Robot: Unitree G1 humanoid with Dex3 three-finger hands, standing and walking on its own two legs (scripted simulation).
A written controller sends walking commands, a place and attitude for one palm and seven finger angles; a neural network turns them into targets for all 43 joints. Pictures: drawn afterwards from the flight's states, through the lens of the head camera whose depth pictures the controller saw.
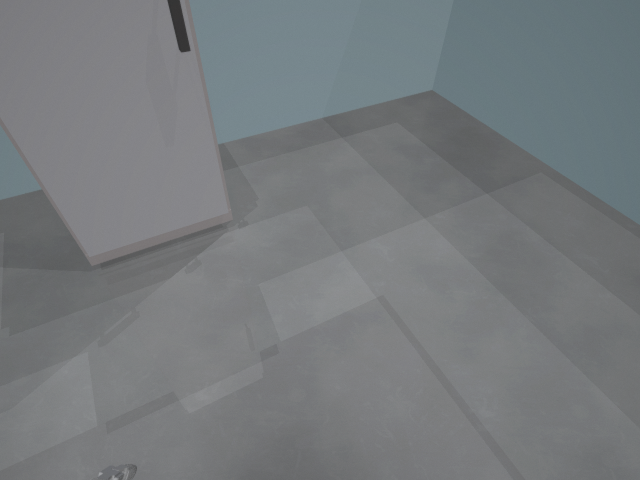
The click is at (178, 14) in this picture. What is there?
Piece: fridge door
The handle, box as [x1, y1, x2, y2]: [167, 0, 190, 52]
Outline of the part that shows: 167,0 179,49 181,52 190,50 179,0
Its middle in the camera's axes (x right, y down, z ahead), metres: -0.41 -0.64 +1.05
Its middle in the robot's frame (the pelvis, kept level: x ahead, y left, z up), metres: +1.21 +0.48 +0.14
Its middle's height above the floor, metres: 0.91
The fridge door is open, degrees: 0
